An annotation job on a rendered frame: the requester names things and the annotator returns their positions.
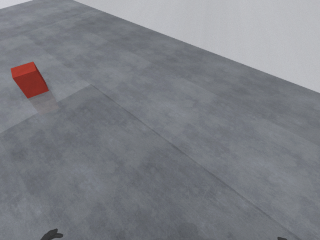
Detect carton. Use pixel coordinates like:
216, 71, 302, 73
11, 62, 49, 98

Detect robot left hand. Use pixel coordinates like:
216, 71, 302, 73
41, 228, 63, 240

